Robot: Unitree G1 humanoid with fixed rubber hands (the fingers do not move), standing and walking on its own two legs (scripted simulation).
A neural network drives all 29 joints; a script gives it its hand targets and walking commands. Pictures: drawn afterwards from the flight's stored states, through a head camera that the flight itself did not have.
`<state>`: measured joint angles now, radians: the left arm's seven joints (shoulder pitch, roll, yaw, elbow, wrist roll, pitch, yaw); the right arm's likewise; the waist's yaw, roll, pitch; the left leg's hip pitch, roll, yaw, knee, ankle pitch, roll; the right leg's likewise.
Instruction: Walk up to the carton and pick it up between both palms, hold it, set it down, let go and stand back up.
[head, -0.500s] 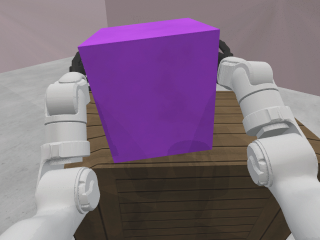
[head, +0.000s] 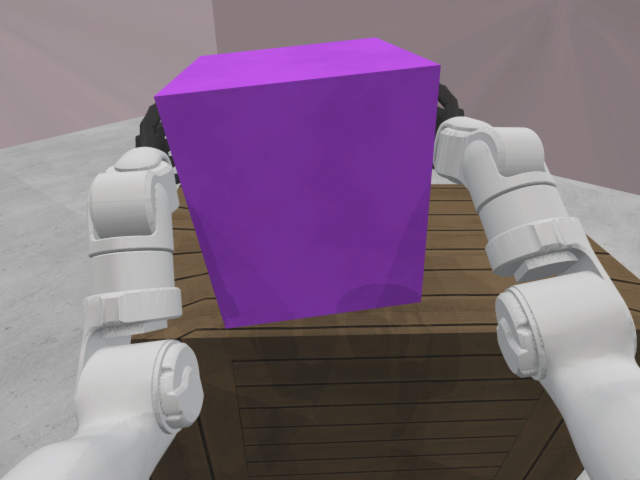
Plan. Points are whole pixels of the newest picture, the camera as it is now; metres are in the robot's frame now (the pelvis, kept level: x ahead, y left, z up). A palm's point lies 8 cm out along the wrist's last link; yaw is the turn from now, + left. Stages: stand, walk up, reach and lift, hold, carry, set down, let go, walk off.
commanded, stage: hold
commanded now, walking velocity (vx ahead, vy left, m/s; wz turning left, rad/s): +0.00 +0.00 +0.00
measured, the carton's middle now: (305, 173) +0.39 +0.01 +0.28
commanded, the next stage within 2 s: set down in 0.92 s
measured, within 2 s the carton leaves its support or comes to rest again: neither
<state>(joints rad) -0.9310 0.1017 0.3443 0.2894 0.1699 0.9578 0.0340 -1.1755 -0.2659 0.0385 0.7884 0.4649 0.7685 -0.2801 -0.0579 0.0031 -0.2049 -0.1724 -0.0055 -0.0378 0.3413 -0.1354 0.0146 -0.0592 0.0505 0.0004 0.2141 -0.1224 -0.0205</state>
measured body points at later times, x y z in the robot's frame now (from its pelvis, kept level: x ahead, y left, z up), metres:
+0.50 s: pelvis +0.00 -0.01 +0.00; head -0.10 +0.00 +0.44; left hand +0.36 +0.18 +0.33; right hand +0.38 -0.15 +0.35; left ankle +0.03 +0.10 -0.75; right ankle +0.00 -0.11 -0.75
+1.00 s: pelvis +0.00 +0.00 +0.00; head -0.09 +0.02 +0.44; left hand +0.38 +0.18 +0.30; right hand +0.38 -0.15 +0.33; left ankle +0.03 +0.10 -0.75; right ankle +0.00 -0.11 -0.75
